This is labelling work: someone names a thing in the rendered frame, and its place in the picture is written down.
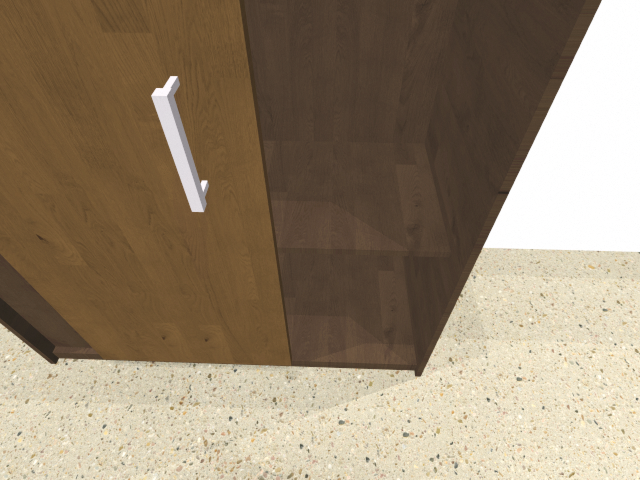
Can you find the handle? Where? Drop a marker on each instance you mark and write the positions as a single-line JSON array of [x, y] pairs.
[[166, 107]]

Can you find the wardrobe door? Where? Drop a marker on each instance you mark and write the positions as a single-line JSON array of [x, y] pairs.
[[27, 302], [93, 213]]

